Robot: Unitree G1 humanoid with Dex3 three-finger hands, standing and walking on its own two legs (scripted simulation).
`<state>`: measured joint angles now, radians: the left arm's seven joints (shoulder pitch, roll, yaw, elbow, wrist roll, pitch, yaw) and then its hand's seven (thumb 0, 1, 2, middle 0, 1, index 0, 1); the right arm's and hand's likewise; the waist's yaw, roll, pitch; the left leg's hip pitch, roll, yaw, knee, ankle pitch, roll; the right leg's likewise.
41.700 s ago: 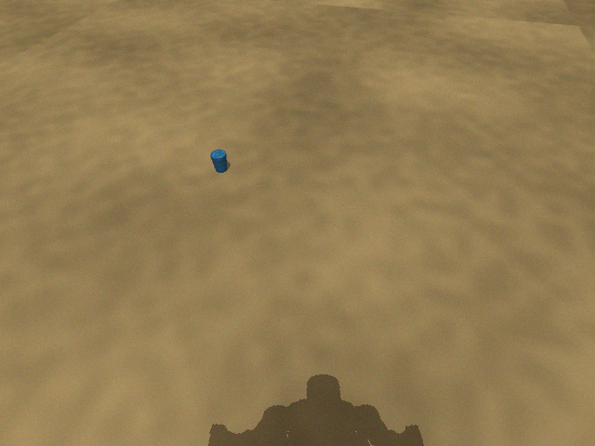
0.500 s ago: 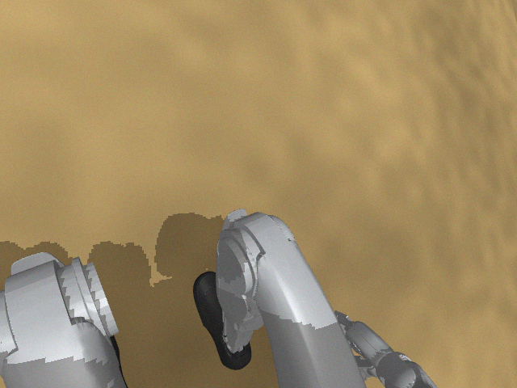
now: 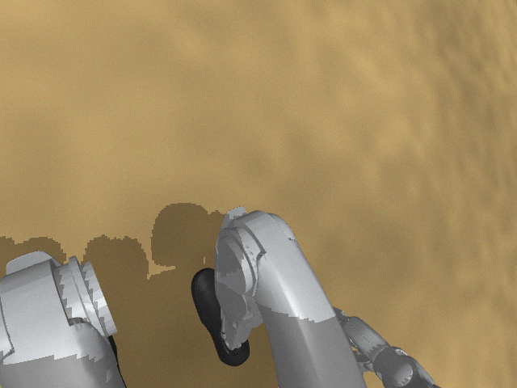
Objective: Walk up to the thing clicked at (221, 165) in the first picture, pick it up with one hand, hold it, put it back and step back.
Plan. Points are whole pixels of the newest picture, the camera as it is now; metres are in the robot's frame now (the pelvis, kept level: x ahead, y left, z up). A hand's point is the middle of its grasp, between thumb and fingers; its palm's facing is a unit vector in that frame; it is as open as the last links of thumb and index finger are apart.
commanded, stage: rest palm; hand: left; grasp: from above
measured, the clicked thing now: out of the picture +0.41 +0.44 -0.26
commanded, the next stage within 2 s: none
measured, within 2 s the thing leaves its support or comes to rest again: neither
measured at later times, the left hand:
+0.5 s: hand out of the picture +0.39 +0.44 -0.23, palm faces -0.42 -0.22 -0.88, open 14.0 cm
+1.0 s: hand out of the picture +0.39 +0.44 -0.22, palm faces -0.42 -0.22 -0.88, open 13.9 cm
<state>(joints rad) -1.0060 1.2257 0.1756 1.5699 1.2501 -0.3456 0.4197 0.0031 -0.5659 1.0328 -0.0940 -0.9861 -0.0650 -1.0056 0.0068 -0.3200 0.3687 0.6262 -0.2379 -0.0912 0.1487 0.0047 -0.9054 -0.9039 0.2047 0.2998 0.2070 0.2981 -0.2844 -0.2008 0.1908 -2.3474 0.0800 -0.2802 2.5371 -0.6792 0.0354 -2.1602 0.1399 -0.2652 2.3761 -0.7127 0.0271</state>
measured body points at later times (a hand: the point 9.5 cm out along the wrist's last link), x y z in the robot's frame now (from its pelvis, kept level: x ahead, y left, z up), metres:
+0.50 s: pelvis +0.00 +0.00 +0.00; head +0.25 +0.17 +0.32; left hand +0.41 +0.45 -0.18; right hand +0.11 -0.24 -0.06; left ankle +0.07 +0.13 -0.27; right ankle +0.11 -0.10 -0.27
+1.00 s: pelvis +0.00 +0.00 +0.00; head +0.25 +0.17 +0.33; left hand +0.41 +0.45 -0.17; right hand +0.12 -0.24 -0.07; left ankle +0.07 +0.13 -0.27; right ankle +0.11 -0.10 -0.27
